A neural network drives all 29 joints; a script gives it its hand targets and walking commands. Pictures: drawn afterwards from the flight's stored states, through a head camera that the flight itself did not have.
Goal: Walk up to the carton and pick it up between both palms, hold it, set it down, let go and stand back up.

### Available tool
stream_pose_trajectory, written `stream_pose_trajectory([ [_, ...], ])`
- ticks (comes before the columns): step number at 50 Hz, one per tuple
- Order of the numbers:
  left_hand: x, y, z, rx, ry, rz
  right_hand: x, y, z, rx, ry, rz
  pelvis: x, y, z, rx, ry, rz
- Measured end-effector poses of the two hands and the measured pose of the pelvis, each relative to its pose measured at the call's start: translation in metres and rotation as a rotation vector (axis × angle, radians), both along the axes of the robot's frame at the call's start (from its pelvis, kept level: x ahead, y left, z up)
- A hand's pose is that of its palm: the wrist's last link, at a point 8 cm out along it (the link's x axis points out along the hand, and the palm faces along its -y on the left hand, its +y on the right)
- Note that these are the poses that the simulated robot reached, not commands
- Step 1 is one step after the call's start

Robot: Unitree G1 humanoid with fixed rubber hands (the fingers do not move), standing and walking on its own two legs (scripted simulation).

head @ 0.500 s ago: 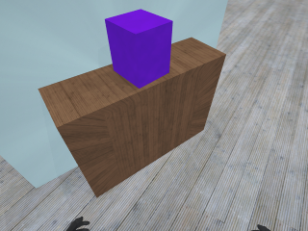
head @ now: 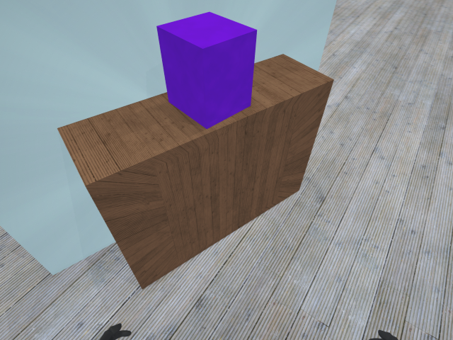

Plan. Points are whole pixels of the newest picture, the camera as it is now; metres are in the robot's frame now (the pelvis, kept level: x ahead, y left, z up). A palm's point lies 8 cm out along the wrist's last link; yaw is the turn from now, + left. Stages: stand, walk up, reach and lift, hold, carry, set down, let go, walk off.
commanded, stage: stand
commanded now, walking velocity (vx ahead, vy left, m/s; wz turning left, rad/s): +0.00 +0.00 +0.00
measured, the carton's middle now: (208, 69) +0.89 +0.09 +0.06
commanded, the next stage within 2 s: walk up in 1.48 s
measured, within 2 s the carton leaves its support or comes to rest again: neither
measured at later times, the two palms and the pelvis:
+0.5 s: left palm out of the picture +0.12 +0.25 -0.10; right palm out of the picture +0.11 -0.28 -0.09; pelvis +0.00 +0.00 +0.00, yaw +0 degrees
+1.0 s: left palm out of the picture +0.12 +0.25 -0.10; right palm out of the picture +0.12 -0.28 -0.09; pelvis +0.01 +0.00 +0.00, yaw +0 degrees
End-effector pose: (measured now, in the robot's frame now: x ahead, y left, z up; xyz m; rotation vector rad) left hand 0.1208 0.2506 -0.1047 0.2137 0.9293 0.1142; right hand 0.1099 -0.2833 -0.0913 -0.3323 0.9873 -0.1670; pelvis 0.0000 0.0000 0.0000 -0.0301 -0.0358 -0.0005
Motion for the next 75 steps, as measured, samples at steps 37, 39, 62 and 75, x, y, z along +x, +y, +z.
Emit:
stream_pose_trajectory([
  [37, 0.0014, 0.0008, 0.0001, 0.005, 0.025, 0.002, 0.0032, -0.0007, -0.0033, 0.004, 0.032, -0.008, 0.0053, -0.0002, 0.0022, 0.000, 0.015, -0.001],
  [39, 0.0016, 0.0008, 0.0001, 0.005, 0.027, 0.002, 0.0037, -0.0008, -0.0033, 0.005, 0.034, -0.008, 0.0056, -0.0003, 0.0024, 0.000, 0.016, -0.001],
  [62, 0.0017, 0.0004, 0.0005, 0.006, 0.043, 0.003, 0.0055, -0.0017, -0.0034, 0.005, 0.049, -0.010, 0.0079, -0.0008, 0.0045, 0.001, 0.028, -0.001],
  [75, 0.0006, 0.0000, 0.0007, 0.007, 0.050, 0.004, 0.0041, -0.0025, -0.0038, 0.006, 0.058, -0.012, 0.0080, -0.0015, 0.0054, 0.002, 0.031, -0.001],
])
